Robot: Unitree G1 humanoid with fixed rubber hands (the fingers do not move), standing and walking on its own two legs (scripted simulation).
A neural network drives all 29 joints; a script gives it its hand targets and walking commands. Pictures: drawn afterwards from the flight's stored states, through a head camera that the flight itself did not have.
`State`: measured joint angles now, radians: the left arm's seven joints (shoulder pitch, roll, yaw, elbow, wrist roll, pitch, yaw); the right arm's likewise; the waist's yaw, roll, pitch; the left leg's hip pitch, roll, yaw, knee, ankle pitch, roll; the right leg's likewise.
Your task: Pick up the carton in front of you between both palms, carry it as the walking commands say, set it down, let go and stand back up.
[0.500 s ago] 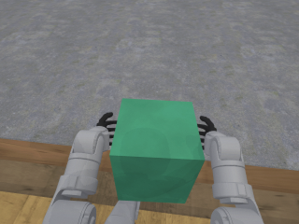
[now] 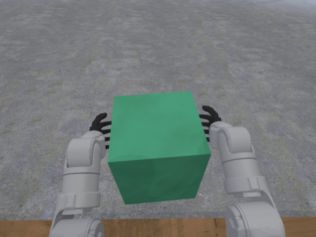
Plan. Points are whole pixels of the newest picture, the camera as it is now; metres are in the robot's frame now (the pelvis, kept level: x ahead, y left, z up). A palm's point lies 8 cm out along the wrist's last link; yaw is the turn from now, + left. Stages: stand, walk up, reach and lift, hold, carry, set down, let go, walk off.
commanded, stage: carry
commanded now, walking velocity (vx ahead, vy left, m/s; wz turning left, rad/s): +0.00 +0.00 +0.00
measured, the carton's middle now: (156, 150) +0.35 +0.00 +0.04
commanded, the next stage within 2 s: none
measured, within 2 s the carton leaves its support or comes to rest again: neither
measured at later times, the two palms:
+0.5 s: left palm (129, 103) +0.78 +0.11 -0.14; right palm (188, 110) +0.74 -0.19 -0.15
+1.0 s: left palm (130, 90) +1.18 +0.14 -0.34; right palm (170, 88) +1.20 -0.16 -0.34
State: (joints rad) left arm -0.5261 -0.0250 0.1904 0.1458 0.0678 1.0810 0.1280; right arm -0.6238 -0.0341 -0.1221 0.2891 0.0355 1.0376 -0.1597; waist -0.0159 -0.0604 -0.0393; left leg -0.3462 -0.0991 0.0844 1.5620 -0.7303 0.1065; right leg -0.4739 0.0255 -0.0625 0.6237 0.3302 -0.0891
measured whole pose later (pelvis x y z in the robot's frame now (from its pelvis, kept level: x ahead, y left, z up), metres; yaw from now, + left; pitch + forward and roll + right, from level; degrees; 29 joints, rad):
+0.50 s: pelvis +0.42 +0.01 -0.23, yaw +0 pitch +2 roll +2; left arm -0.53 -0.03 0.21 0.22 0.05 1.00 0.11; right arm -0.54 -0.01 -0.12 0.22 0.02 1.01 -0.19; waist -0.14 0.02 -0.04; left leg -0.44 -0.13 0.09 0.87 -0.46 0.12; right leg -0.66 0.03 0.06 1.54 -0.50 -0.04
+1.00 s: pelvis +0.85 -0.04 -0.38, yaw +0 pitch +6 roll -1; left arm -0.47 -0.03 0.14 0.07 -0.04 1.01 0.19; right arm -0.46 0.06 -0.20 0.03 -0.04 1.02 -0.13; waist 0.11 0.01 0.08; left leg -0.83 0.05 -0.02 1.12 -0.34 0.05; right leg -0.35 0.06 -0.07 0.66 -0.42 -0.08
